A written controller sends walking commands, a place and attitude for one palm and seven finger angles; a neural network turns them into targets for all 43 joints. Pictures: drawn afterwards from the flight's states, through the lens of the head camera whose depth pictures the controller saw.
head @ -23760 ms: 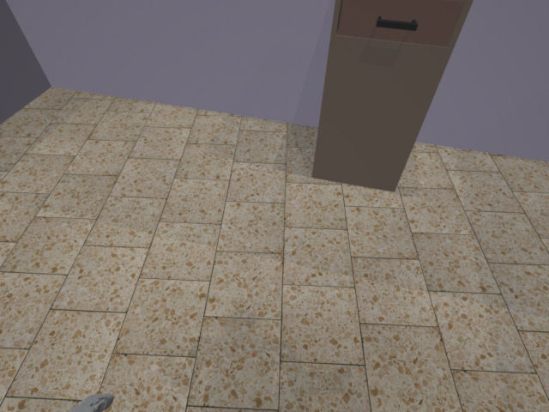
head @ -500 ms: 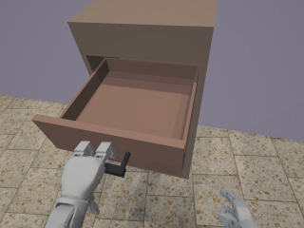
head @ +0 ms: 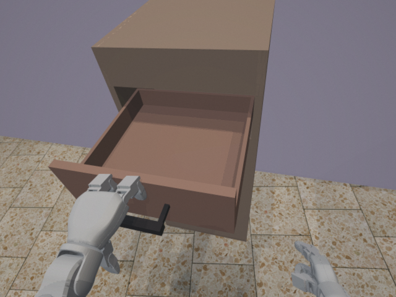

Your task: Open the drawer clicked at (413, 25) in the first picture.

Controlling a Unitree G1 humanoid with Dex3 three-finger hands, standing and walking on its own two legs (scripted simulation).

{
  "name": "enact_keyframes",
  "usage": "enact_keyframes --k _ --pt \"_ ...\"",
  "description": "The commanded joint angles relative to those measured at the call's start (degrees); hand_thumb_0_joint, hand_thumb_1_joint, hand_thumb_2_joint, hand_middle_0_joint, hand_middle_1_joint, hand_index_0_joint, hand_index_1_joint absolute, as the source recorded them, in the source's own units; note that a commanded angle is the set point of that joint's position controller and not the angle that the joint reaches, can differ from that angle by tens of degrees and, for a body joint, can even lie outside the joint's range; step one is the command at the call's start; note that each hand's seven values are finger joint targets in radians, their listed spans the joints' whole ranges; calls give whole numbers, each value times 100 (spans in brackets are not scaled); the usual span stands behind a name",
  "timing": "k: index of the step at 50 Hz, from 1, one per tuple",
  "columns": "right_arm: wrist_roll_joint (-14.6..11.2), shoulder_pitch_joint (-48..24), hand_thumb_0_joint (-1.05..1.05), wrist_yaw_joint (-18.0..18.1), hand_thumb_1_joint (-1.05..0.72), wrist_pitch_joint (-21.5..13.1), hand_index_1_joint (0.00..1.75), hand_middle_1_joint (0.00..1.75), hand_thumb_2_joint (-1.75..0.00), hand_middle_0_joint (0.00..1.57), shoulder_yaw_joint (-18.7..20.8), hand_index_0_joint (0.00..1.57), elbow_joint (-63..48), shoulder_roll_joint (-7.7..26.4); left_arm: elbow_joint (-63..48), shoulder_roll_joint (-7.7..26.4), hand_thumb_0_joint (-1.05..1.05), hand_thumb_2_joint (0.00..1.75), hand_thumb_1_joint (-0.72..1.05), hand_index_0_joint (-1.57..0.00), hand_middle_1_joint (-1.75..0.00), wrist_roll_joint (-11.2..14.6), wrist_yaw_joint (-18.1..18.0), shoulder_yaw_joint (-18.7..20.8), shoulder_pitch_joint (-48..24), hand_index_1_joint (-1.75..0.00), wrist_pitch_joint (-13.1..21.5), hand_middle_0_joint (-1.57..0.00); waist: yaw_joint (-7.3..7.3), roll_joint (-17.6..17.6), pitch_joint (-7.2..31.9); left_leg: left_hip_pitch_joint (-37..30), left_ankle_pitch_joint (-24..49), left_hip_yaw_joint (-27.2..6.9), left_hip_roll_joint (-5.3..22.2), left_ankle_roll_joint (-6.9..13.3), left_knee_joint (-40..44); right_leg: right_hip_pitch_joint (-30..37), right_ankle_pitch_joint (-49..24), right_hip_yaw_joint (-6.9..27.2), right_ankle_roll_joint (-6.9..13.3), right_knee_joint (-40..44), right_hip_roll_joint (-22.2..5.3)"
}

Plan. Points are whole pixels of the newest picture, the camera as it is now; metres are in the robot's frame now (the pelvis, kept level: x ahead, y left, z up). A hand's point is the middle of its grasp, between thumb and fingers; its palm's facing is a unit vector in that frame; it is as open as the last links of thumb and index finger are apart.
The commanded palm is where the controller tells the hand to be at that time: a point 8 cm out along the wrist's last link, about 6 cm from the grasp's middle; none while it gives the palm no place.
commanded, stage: lift the hand off the handle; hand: left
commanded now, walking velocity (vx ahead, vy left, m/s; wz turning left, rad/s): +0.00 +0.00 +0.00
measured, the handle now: (135, 213) +0.25 +0.18 +0.05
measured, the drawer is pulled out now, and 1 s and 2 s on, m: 0.30 0.30 0.30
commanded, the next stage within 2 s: draw the hand back to the body in 0.74 s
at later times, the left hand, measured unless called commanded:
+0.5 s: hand (105, 180) +0.24 +0.19 +0.18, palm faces +0.20 -0.10 -0.97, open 13.7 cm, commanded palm +0.18 +0.19 +0.23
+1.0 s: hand (94, 181) +0.23 +0.20 +0.19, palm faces +0.15 -0.07 -0.99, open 13.8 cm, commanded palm +0.18 +0.20 +0.25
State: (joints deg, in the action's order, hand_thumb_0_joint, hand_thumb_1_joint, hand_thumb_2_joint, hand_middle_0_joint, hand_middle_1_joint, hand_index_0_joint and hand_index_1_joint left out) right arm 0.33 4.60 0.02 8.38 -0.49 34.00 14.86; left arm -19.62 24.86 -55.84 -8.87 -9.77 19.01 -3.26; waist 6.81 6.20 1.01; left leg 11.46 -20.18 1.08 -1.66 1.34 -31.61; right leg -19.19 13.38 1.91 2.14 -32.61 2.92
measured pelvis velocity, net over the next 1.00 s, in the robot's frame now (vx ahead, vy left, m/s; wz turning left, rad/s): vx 0.00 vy -0.01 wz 0.02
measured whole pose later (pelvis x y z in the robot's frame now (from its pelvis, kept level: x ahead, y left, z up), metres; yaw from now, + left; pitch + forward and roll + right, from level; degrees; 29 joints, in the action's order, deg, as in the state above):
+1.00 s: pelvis +0.00 -0.01 +0.01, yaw +1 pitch -3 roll +1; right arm -2.8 2.7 -1.7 11.7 -3.0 32.6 16.8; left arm -29.9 33.8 -44.2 5.9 0.2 10.4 -10.1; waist 5.3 8.6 -0.5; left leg 6.8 -17.4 -0.1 -1.4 0.7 -26.8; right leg -14.3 11.1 0.8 2.7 -28.0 2.9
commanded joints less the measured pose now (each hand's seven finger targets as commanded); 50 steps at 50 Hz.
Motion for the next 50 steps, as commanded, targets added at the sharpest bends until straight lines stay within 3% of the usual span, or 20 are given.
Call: enact_keyframes --k 1,5,7,13,19,22,23,27,28,29,32,33,35,37,38,42,43,46,47,50 --pt "-13 -1094 0 0 -90 -275 30 30 -90 20 83 20 -1050 421 -1789 857 0 30 -50 -30 -120 141 -308 1023 -1213 -120 24 -30 4 -416 995 207 1426 -144 94 -51 668 1209 -588 467 -3 690 -240" --pt "-26 -1135 0 -32 -90 -228 30 30 -90 20 66 20 -995 418 -1818 733 0 30 -50 -30 -120 199 -109 849 -1468 -120 -48 -30 -47 -453 769 87 1407 -140 122 -43 803 1139 -431 393 -13 820 -233" --pt "-93 -1269 0 -21 -90 -244 30 30 -90 20 48 20 -1057 475 -2101 994 0 30 -50 -30 -120 284 -52 1039 -1759 -120 -65 -30 -62 -182 955 -7 1351 -201 177 -23 866 1331 -504 425 -26 819 -196" --pt "-64 -1233 0 -68 -90 -233 30 30 -90 20 -31 20 -1083 445 -2285 953 0 30 -50 -30 -120 267 136 939 -1955 -120 -116 -30 27 -336 1093 -112 1618 -203 191 -49 999 1542 -620 313 -40 816 -243" --pt "-198 -1418 0 -179 -90 10 30 30 -90 20 -65 20 -932 412 -1564 1016 0 30 -50 -30 -120 375 576 945 -1857 -120 -615 -30 -17 -477 547 65 1660 -154 202 -69 1236 1685 -745 221 -27 888 -217" --pt "-303 -1644 0 -244 -90 68 30 30 -90 20 -74 20 -1083 521 -1862 1234 0 30 -50 -30 -120 548 852 1141 -1946 -120 -818 -30 -3 -248 746 213 1582 -159 264 -15 1271 2030 -1021 230 -84 781 -174" --pt "-259 -1582 0 -293 -90 76 30 30 -90 20 -121 20 -1171 468 -2026 1008 0 30 -50 -30 -120 513 952 863 -1943 -120 -853 -30 41 -390 962 185 1715 -87 225 -16 1234 2114 -1021 138 -101 719 -255" --pt "-335 -1672 0 -279 -90 154 30 30 -90 20 -105 20 -1281 604 -2389 1480 0 30 -50 -30 -120 716 1016 1351 -1970 -120 -875 -30 -11 -246 970 272 1658 -133 311 4 1214 2192 -1228 205 -139 687 -174" --pt "-261 -1560 0 -325 -90 138 30 30 -90 20 -156 20 -1314 521 -2509 1327 0 30 -50 -30 -120 621 1039 1168 -2110 -120 -872 -30 42 -460 1154 237 1817 -106 254 -8 1166 2234 -1206 154 -130 649 -267" --pt "-297 -1549 0 -299 -90 180 30 30 -90 20 -100 20 -1231 527 -2380 1537 0 30 -50 -30 -120 695 1009 1394 -2016 -120 -843 -30 -22 -502 885 245 1749 -109 268 -36 1187 2049 -1074 243 -110 727 -228" --pt "-373 -1682 0 -337 -90 151 30 30 -90 20 -91 20 -1302 599 -2693 1603 0 30 -50 -30 -120 894 998 1541 -2121 -120 -872 -30 -37 -195 930 213 1698 -132 302 -10 1126 2036 -1153 256 -108 710 -216" --pt "-291 -1538 0 -383 -90 138 30 30 -90 20 -131 20 -1273 485 -2513 1341 0 30 -50 -30 -120 772 1045 1290 -2067 -120 -913 -30 23 -451 996 218 1820 -89 222 -13 1078 2018 -1085 182 -102 684 -288" --pt "-323 -1476 0 -377 -90 199 30 30 -90 20 -106 20 -1142 509 -2000 1339 0 30 -50 -30 -120 840 1117 1304 -1758 -120 -958 -30 -41 -599 454 270 1607 -48 199 -25 1123 1679 -779 188 -115 839 -281" --pt "-403 -1650 0 -346 -90 184 30 30 -90 20 -96 20 -1181 579 -2129 1687 0 30 -50 -30 -120 1005 1137 1663 -2055 -120 -977 -30 -96 -510 550 330 1325 -84 229 12 1068 1735 -630 289 -124 856 -251" --pt "-319 -1541 0 -364 -90 172 30 30 -90 20 -139 20 -1239 522 -2165 1649 0 30 -50 -30 -120 854 1175 1581 -2121 -120 -979 -30 10 -648 883 346 1413 -36 177 15 1042 1952 -613 250 -148 783 -351" --pt "-400 -1646 0 -284 -90 115 30 30 -90 20 -99 20 -1252 586 -2289 1726 0 30 -50 -30 -120 1080 1227 1608 -2287 -120 -871 -30 -171 -309 755 239 1159 -53 181 30 970 1663 -392 322 -155 908 -301" --pt "-318 -1471 0 -284 -90 74 30 30 -90 20 -134 20 -1264 535 -2182 1728 0 30 -50 -30 -120 959 1246 1602 -2252 -120 -836 -30 -66 -517 987 264 1279 -33 133 41 936 1839 -395 273 -170 849 -374" --pt "-278 -1365 0 -166 -90 62 30 30 -90 20 -103 20 -1209 597 -2047 2124 0 30 -50 -30 -120 1016 1186 2045 -1976 -120 -671 -30 -44 -614 911 237 1290 -14 95 34 870 1799 -392 406 -201 962 -429" --pt "-351 -1486 0 -156 -90 -9 30 30 -90 20 -110 20 -1212 630 -2102 2319 0 30 -50 -30 -120 1195 1155 2319 -1984 -120 -635 -30 -106 -291 853 212 1140 -59 152 16 852 1679 -294 453 -170 1010 -375" --pt "-268 -1295 0 -142 -90 -55 30 30 -90 20 -86 20 -1186 585 -1983 1976 0 30 -50 -30 -120 1222 1180 2078 -1657 -120 -486 -30 -84 -503 769 214 1301 -40 84 18 846 1637 -389 349 -191 998 -446"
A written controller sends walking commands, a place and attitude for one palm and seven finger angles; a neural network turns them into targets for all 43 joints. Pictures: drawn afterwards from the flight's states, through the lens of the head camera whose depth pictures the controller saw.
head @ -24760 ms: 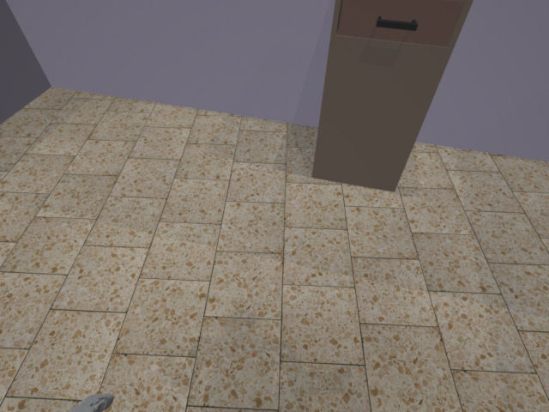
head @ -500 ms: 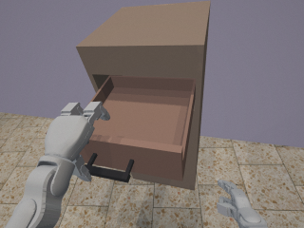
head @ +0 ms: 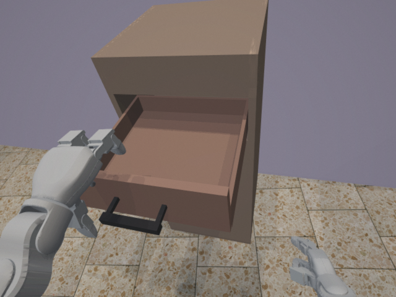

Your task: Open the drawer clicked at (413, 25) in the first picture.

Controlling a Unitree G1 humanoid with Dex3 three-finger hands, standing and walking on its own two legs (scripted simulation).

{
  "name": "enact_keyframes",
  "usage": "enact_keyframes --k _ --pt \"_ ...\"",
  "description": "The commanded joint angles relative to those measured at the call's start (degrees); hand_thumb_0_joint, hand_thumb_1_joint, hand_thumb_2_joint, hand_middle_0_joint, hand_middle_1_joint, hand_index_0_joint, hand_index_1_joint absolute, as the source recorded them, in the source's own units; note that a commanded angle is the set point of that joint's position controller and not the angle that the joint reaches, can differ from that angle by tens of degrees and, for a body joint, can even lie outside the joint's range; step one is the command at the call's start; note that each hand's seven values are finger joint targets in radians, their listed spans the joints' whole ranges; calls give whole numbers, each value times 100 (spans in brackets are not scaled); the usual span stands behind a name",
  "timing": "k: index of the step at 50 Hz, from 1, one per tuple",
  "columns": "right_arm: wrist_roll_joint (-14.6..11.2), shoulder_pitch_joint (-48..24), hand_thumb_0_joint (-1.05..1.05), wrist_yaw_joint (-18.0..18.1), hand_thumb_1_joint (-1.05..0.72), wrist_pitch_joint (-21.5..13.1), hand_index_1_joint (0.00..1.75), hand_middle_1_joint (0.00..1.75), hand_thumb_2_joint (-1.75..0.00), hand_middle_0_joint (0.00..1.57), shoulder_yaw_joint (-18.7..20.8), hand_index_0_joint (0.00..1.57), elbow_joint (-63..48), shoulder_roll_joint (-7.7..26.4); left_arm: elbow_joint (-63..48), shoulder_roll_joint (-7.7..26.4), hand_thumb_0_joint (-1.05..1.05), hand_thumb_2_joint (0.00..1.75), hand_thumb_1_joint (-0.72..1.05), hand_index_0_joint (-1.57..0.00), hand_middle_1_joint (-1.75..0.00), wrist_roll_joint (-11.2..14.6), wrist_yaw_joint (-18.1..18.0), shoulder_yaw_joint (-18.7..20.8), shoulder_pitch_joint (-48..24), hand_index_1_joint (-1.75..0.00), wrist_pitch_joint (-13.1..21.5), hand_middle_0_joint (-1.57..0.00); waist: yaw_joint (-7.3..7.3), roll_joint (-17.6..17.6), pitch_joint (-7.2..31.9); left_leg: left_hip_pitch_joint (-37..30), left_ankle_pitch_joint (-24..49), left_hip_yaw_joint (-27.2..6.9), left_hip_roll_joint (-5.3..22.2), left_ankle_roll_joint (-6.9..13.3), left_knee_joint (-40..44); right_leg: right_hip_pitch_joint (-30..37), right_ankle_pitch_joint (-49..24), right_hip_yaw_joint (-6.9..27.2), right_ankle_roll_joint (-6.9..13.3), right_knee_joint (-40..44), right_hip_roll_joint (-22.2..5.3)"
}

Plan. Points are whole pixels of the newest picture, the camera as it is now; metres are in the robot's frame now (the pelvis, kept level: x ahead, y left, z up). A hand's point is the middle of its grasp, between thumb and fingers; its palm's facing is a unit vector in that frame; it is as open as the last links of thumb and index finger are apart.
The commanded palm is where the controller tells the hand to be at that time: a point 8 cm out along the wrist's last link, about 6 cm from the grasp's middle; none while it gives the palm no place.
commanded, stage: draw the hand back to the body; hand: left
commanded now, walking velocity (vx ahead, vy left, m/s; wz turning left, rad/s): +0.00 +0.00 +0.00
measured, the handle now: (134, 214) +0.26 +0.18 +0.04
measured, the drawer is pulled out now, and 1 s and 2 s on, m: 0.30 0.30 0.30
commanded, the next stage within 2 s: step back with the hand held close in 1.44 s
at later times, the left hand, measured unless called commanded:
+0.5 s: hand (73, 193) +0.21 +0.22 +0.19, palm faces +0.18 -0.39 -0.90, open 13.8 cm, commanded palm +0.16 +0.25 +0.24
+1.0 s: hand (56, 172) +0.23 +0.24 +0.22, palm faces +0.40 -0.82 -0.41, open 10.8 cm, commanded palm +0.16 +0.29 +0.23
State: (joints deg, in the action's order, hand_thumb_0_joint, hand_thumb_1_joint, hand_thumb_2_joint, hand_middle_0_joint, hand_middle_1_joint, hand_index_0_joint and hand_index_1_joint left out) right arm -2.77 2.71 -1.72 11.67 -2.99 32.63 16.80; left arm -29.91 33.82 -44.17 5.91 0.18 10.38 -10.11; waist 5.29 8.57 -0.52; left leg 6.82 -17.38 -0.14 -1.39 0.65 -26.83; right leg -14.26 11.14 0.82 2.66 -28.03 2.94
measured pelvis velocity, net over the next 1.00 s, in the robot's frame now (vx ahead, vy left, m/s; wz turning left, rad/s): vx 0.04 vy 0.02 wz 0.02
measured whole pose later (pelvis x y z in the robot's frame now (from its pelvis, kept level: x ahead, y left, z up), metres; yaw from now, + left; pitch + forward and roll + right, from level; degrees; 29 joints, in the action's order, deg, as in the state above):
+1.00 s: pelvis +0.04 +0.02 +0.00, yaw +1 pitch -2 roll -1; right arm -0.7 10.4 3.1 -7.2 -0.9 36.4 12.2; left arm -37.2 21.5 4.3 -5.0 19.5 26.0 8.7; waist 3.2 3.9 -1.2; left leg 3.9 -19.8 -1.6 -1.2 1.4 -25.7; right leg -10.0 13.1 -0.5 1.7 -24.9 3.0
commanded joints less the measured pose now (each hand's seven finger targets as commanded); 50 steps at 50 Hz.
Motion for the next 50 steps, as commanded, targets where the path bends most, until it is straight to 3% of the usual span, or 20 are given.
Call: enact_keyframes --k 1,2,3,5,12,13,16,17,18,20,22,23,24,25,27,28,31,33,42,50 --pt "35 -1096 0 46 -90 -408 30 30 -90 20 186 20 -1042 416 -1026 1199 0 30 -50 -30 -120 79 -309 1189 -848 -120 241 -30 64 -742 857 679 1032 62 60 80 373 1078 -192 463 -232 543 -428" --pt "-41 -1245 0 51 -90 -483 30 30 -90 20 171 20 -1098 440 -1144 1229 0 30 -50 -30 -120 243 -316 1293 -833 -120 259 -30 19 -498 864 624 905 32 108 68 349 988 -94 504 -213 579 -386" --pt "42 -1041 0 28 -90 -511 30 30 -90 20 141 20 -1111 382 -1166 1103 0 30 -50 -30 -120 119 -308 1149 -856 -120 294 -30 75 -681 1088 650 1025 61 72 77 327 1141 -129 379 -235 491 -458" --pt "45 -991 0 66 -90 -496 30 30 -90 20 200 20 -1084 431 -1062 1127 0 30 -50 -30 -120 127 -344 1217 -466 -120 328 -30 87 -803 916 667 1015 76 78 74 366 1057 -122 357 -247 524 -452" --pt "-25 -1079 0 115 -90 -616 30 30 -90 20 202 20 -1122 499 -1335 1386 0 30 -50 -30 -120 278 -447 1580 -379 -120 429 -30 34 -559 909 603 968 -3 148 49 325 863 -201 321 -206 493 -380" --pt "63 -876 0 94 -90 -633 30 30 -90 20 164 20 -1171 433 -1372 1249 0 30 -50 -30 -120 202 -434 1433 -326 -120 451 -30 111 -656 1161 620 1082 16 114 57 337 1074 -265 204 -230 409 -455" --pt "51 -848 0 133 -90 -576 30 30 -90 20 212 20 -1150 504 -1385 1349 0 30 -50 -30 -120 223 -490 1583 84 -120 452 -30 103 -711 956 638 1190 20 128 28 378 971 -444 172 -235 423 -445" --pt "-32 -1019 0 138 -90 -647 30 30 -90 20 199 20 -1173 546 -1513 1449 0 30 -50 -30 -120 351 -497 1724 33 -120 461 -30 37 -479 912 605 1101 -27 188 18 335 860 -438 220 -208 430 -371" --pt "53 -837 0 118 -90 -639 30 30 -90 20 161 20 -1203 469 -1525 1280 0 30 -50 -30 -120 242 -474 1539 11 -120 459 -30 97 -564 1073 624 1176 0 154 24 364 964 -378 91 -221 378 -432" --pt "59 -772 0 143 -90 -599 30 30 -90 20 214 20 -1135 505 -1384 1244 0 30 -50 -30 -120 227 -471 1505 223 -120 459 -30 64 -633 785 629 1149 7 166 22 419 814 -321 62 -225 436 -423" --pt "-16 -950 0 175 -90 -655 30 30 -90 20 202 20 -1189 586 -1514 1666 0 30 -50 -30 -120 362 -508 1970 285 -120 464 -30 69 -557 911 634 1146 -61 228 11 361 907 -505 136 -207 392 -357" --pt "34 -553 0 318 -90 -1180 30 30 -90 20 206 20 -1428 -254 -2062 -986 0 32 -47 -30 -118 4201 -745 1595 -121 -118 1188 -30 -389 -1319 758 184 791 -48 271 145 338 936 -290 -257 -129 469 -250" --pt "112 -263 0 439 -90 -1493 30 30 -90 20 226 20 -1094 -7 -1247 -311 0 33 -43 -29 -115 4276 -956 2022 779 -115 1491 -29 -336 -1706 474 213 612 -141 404 105 390 767 -16 -177 -154 483 -281" --pt "128 -261 0 516 -90 -1595 30 30 -90 20 250 20 -999 24 -1435 -382 0 34 -40 -29 -113 4660 -1026 2190 1095 -113 1640 -29 -242 -1505 349 244 663 -109 377 99 443 746 -35 -185 -162 630 -334" --pt "155 -256 0 590 -90 -1906 30 30 -90 20 264 20 -858 115 -2017 22 0 37 -32 -29 -109 4811 -1209 2529 525 -109 2010 -29 -251 -742 534 143 581 -59 364 27 441 780 -2 -51 -147 630 -370" --pt "222 -166 0 594 -90 -2048 30 30 -90 20 215 20 -901 -17 -2240 -257 0 39 -29 -29 -107 4766 -1254 2305 344 -107 2159 -29 -182 -463 813 87 822 -47 318 29 475 987 -187 -122 -114 582 -416" --pt "240 1 0 562 -90 -2208 30 30 -90 20 234 20 -746 -22 -1867 -563 0 43 -18 -28 -100 4786 -1267 2089 603 -100 2234 -28 -205 -169 375 222 1226 -56 358 -57 575 992 -532 -155 -75 515 -411" --pt "263 -15 0 546 -90 -2287 30 30 -90 20 244 20 -672 9 -1735 -670 0 47 -12 -27 -95 4795 -1262 2020 603 -95 2270 -27 -219 -253 176 298 1254 -76 385 -48 585 953 -564 -165 -60 551 -397" --pt "252 13 0 474 -90 -2348 30 30 -90 20 331 20 -633 79 -1989 -451 0 60 20 -25 -75 4878 -1226 2366 955 -75 2274 -25 -154 -390 693 118 2512 -130 452 -182 399 1288 -1458 -172 -59 358 -381" --pt "194 52 0 500 -90 -2159 30 30 -90 20 402 20 -599 58 -1688 -378 0 72 48 -23 -57 4933 -1242 2705 1283 -57 2193 -23 -158 -488 702 68 2679 -66 465 -212 365 1197 -1593 -148 -90 380 -383"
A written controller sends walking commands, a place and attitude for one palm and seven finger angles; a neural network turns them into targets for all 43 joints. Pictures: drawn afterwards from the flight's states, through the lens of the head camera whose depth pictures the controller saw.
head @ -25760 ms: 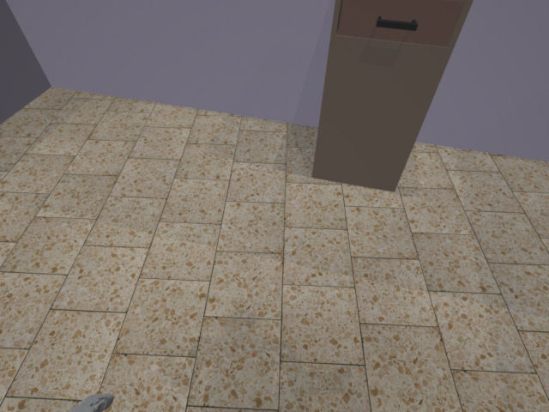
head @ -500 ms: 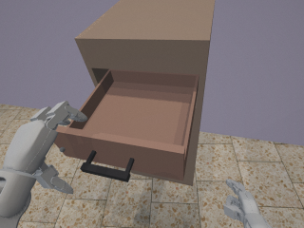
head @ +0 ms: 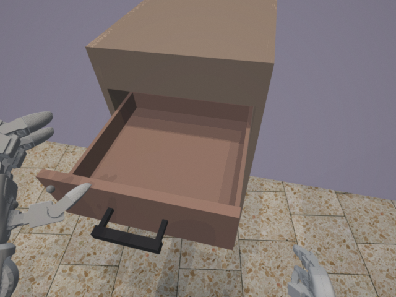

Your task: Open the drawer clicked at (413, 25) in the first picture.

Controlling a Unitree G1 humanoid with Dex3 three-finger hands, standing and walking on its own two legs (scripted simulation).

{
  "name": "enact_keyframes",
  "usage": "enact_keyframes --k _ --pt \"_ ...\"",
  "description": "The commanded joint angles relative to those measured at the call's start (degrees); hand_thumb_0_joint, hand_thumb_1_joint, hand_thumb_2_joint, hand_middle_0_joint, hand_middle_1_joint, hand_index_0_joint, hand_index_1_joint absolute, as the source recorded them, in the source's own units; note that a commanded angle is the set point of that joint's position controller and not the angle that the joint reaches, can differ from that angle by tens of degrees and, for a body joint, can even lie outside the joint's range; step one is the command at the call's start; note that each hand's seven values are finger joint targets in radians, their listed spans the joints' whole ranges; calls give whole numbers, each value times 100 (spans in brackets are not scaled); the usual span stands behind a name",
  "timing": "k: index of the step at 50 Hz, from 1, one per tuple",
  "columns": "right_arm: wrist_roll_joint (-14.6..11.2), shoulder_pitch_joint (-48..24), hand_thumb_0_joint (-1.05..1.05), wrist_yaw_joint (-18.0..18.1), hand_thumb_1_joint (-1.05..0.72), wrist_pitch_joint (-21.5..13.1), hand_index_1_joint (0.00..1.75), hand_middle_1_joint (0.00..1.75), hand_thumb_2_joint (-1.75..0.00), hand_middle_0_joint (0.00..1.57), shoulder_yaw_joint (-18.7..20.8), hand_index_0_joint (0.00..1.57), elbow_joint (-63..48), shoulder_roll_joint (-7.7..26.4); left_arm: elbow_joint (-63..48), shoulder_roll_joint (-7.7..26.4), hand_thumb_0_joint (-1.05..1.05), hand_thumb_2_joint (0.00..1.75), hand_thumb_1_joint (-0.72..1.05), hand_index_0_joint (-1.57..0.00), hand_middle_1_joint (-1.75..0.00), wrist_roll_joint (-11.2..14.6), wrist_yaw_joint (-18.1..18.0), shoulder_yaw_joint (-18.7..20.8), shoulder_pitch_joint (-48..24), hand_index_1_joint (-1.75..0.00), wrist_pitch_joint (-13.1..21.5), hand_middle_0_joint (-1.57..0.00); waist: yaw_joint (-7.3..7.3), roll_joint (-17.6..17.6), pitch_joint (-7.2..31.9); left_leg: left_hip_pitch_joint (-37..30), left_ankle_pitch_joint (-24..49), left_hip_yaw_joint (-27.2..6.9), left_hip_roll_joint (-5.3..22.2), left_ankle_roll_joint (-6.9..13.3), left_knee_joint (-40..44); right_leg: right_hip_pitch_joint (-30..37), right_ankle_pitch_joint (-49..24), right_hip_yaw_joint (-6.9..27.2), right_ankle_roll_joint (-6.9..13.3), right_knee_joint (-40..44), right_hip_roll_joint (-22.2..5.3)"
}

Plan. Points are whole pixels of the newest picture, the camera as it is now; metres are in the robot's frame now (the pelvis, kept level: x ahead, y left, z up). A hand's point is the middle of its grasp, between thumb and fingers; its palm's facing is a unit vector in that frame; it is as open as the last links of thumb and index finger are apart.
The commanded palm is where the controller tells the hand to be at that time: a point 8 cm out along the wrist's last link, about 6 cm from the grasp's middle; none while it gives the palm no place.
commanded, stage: draw the hand back to the body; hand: left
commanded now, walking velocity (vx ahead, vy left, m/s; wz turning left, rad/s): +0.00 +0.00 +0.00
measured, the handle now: (131, 229) +0.23 +0.16 +0.04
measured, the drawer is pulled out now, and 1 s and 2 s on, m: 0.30 0.30 0.30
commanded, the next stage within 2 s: step back with the hand held close in 0.44 s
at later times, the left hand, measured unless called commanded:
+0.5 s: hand (38, 198) +0.18 +0.22 +0.22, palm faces +0.46 -0.79 -0.40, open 7.5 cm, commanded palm +0.12 +0.27 +0.23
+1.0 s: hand (18, 235) +0.14 +0.23 +0.21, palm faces +0.40 -0.76 -0.51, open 7.4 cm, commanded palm +0.07 +0.28 +0.23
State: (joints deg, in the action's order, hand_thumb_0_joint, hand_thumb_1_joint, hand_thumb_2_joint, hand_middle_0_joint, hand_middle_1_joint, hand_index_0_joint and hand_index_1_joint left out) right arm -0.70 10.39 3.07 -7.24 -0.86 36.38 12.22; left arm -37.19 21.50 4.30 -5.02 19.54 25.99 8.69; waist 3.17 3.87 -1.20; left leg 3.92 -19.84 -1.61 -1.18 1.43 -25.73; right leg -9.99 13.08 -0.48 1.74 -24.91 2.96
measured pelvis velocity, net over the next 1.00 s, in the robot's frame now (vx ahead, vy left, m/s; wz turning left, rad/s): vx -0.06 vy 0.00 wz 0.00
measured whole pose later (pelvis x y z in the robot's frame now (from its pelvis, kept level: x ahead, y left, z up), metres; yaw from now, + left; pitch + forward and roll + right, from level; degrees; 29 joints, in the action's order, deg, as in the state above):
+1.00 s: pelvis -0.06 +0.00 -0.01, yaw +0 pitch +2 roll +0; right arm 0.4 14.0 4.2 -4.7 1.2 31.7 11.7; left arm -41.7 27.3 1.9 -9.1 29.5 33.7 14.3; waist -2.4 -2.1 0.3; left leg 18.7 -18.8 -1.0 -2.1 1.3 -35.8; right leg -23.9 10.8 -0.6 1.9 -33.1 2.0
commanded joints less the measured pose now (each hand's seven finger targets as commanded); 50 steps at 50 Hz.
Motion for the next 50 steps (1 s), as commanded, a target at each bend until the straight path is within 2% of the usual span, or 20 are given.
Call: enact_keyframes --k 1,6,7,12,14,18,20,22,27,28,29,30,32,35,36,37,38,42,46,50 --pt "-14 -724 0 26 -90 -256 30 30 -90 20 196 20 -989 526 -1029 911 0 74 51 -23 -55 90 -155 815 -360 -55 317 -23 49 31 829 342 2846 93 433 -289 261 786 -1758 -7 -1 88 -391" --pt "-41 -760 0 67 -90 -191 30 30 -90 20 210 20 -978 520 -818 990 0 81 69 -22 -43 109 -184 945 -403 -43 284 -22 48 -114 668 410 2381 100 410 -212 309 689 -1494 17 -4 169 -387" --pt "-46 -801 0 77 -90 -212 30 30 -90 20 216 20 -968 545 -860 1019 0 82 73 -21 -41 119 -190 987 -432 -41 301 -21 43 107 671 411 2331 106 403 -216 298 673 -1461 29 12 186 -392" --pt "-25 -821 0 73 -90 -272 30 30 -90 20 194 20 -983 545 -1023 961 0 90 90 -20 -30 98 -209 827 -543 -30 286 -20 33 189 717 358 2280 70 383 -187 292 665 -1424 17 7 187 -403" --pt "-17 -791 0 80 -90 -269 30 30 -90 20 191 20 -951 512 -850 941 0 90 90 -20 -30 101 -230 835 -420 -30 264 -20 44 -110 677 406 2167 75 374 -160 311 696 -1422 30 -2 195 -411" --pt "-24 -829 0 84 -90 -274 30 30 -90 20 177 20 -930 502 -819 985 0 90 90 -20 -30 92 -243 877 -543 -30 270 -20 44 164 558 471 1870 85 348 -151 333 630 -1172 72 15 263 -432" --pt "-26 -845 0 78 -90 -272 30 30 -90 20 181 20 -946 500 -777 947 0 90 90 -20 -30 101 -242 867 -473 -30 278 -20 59 -37 533 508 1866 64 350 -133 347 658 -1162 61 15 252 -420" --pt "-32 -867 0 75 -90 -291 30 30 -90 20 187 20 -946 514 -855 959 0 90 90 -20 -30 104 -236 862 -535 -30 284 -20 49 107 562 471 1857 71 345 -131 323 630 -1164 71 20 270 -421" --pt "-37 -895 0 81 -90 -296 30 30 -90 20 209 20 -938 510 -777 975 0 90 90 -20 -30 121 -240 899 -471 -30 299 -20 50 -21 543 500 1712 82 337 -104 322 603 -1081 102 5 308 -441" --pt "-18 -525 0 140 -90 -163 30 30 -90 20 254 20 -1137 734 -1131 1802 0 90 90 -20 -30 -7 -321 1839 -1038 -30 557 -20 -299 -531 37 838 1174 -275 410 6 127 -76 -1238 966 66 599 -774" --pt "52 -496 0 175 -90 -58 30 30 -90 20 291 20 -975 643 -661 1287 0 90 90 -20 -30 -93 -311 1454 -500 -30 586 -20 -383 -928 249 646 994 -296 341 45 -186 -215 -1353 1112 138 676 -980" --pt "37 -461 0 162 -90 15 30 30 -90 20 290 20 -1057 654 -634 1054 0 90 90 -20 -30 -161 -310 1199 -313 -30 571 -20 -439 -1007 417 624 949 -257 294 47 -431 -306 -1383 1225 179 695 -1148" --pt "42 -465 0 161 -90 77 30 30 -90 20 314 20 -1127 648 -973 1062 0 90 90 -20 -30 -227 -359 1167 -240 -30 641 -20 -460 -571 727 641 999 -193 281 31 -619 -361 -1595 1270 288 570 -1388" --pt "41 -343 0 136 -90 183 30 30 -90 20 357 20 -1252 649 -947 1089 0 90 90 -20 -30 -219 -451 1310 426 -30 667 -20 -464 -533 1119 872 1814 -442 551 60 -332 -11 -1749 880 193 33 -1109" --pt "41 -361 0 133 -90 190 30 30 -90 20 381 20 -1310 661 -1024 1118 0 90 90 -20 -30 -219 -465 1356 516 -30 682 -20 -458 -409 1151 998 2144 -528 657 71 -275 68 -1970 774 146 -175 -998" --pt "62 -436 0 143 -90 184 30 30 -90 20 393 20 -1295 688 -1163 1263 0 90 90 -20 -30 -234 -495 1482 540 -30 710 -20 -446 -21 1225 1005 2500 -555 754 67 -221 57 -2145 679 115 -363 -913" --pt "64 -390 0 135 -90 182 30 30 -90 20 385 20 -1358 643 -1237 1262 0 90 90 -20 -30 -218 -511 1527 659 -30 721 -20 -422 -32 1280 1223 2884 -670 840 48 -170 254 -2238 536 82 -563 -806" --pt "80 -245 0 116 -90 75 30 30 -90 20 441 20 -1419 658 -1650 1454 0 90 90 -20 -30 -155 -543 1709 764 -30 801 -20 -434 116 1468 1465 3185 -615 816 -106 -491 284 -2505 618 239 -778 -923" --pt "110 -154 0 121 -90 -59 30 30 -90 20 428 20 -1439 635 -1566 1424 0 90 90 -20 -30 -141 -574 1779 765 -30 900 -20 -444 107 1162 1981 1926 -722 846 16 -242 97 -1680 652 150 -837 -784" --pt "216 -72 0 169 -90 -178 30 30 -90 20 417 20 -1334 673 -1293 1257 0 90 90 -20 -30 -191 -655 1743 530 -30 910 -20 -435 521 797 2795 1132 -892 1120 211 208 99 -401 492 28 -1385 -473"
